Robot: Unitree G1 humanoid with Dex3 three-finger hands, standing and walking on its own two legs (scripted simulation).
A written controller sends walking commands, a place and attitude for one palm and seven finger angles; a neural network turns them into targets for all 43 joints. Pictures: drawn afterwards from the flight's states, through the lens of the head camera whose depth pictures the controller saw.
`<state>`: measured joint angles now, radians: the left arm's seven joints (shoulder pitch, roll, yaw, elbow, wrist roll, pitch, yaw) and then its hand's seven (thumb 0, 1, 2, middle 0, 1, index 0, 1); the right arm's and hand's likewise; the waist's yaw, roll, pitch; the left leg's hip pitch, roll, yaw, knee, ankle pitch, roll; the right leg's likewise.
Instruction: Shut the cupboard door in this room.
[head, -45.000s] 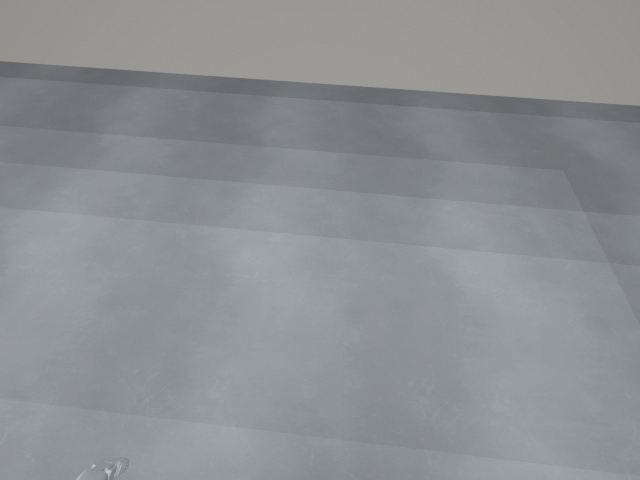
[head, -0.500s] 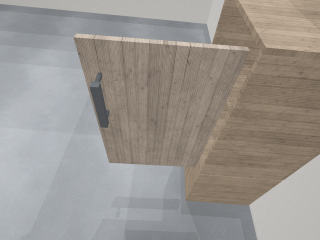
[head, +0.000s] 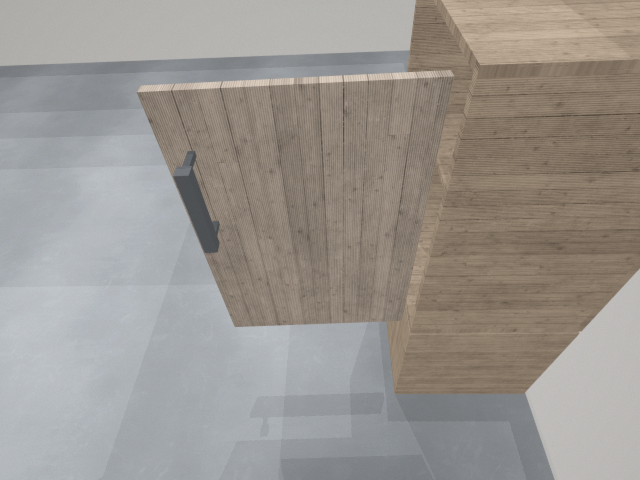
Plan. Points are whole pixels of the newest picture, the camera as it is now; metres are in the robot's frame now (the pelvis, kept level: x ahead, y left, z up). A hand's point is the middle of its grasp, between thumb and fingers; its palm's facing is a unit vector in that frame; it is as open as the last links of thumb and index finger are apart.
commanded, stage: come to a stop and stand still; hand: left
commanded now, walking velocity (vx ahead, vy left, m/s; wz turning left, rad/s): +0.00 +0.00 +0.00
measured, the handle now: (201, 204) +0.48 +0.21 +0.08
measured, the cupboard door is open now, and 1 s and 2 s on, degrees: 92 92 92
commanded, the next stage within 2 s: look again from close up in 1.00 s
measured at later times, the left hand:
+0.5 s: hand out of the picture +0.00 +0.14 -0.16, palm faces -0.02 -0.98 -0.20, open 7.4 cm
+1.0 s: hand out of the picture +0.02 +0.13 -0.16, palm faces +0.02 -0.98 -0.21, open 7.3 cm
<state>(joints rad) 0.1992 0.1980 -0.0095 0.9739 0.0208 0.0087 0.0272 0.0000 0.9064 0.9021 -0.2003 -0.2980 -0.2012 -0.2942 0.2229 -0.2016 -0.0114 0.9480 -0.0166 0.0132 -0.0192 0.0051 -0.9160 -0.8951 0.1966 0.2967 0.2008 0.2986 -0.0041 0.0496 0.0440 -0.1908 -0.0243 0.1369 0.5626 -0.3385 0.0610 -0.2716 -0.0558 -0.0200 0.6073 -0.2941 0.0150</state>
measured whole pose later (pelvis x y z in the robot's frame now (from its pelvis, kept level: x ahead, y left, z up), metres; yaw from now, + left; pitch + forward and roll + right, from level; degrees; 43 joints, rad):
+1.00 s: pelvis +0.02 -0.04 +0.01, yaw +1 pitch -1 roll +1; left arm 0.26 0.16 -0.02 1.12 0.01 -0.02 0.02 0.00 0.91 0.90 -0.20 -0.30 -0.20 -0.29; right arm 0.26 -0.16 0.02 1.13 -0.01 -0.02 -0.03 0.01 -0.91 -0.90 0.19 0.30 0.20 0.30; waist 0.01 0.01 0.04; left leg -0.11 0.02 0.10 0.39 -0.27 0.00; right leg -0.18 0.00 -0.06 0.44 -0.25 -0.04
